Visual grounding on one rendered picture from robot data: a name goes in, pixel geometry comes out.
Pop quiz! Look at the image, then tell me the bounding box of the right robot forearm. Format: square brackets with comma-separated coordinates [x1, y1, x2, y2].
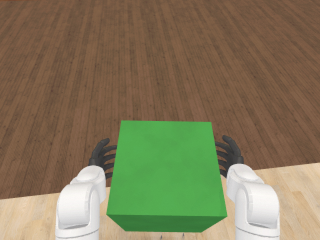
[226, 163, 280, 240]

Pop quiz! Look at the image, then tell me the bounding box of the left robot hand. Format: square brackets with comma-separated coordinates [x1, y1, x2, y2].
[88, 138, 118, 180]

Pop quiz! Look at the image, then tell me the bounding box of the right robot hand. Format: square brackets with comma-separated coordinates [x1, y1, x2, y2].
[215, 135, 244, 178]

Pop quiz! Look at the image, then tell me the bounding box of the carton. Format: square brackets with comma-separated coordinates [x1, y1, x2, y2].
[106, 120, 228, 233]

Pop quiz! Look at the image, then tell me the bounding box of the left robot forearm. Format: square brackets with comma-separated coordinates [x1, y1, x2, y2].
[55, 165, 107, 240]

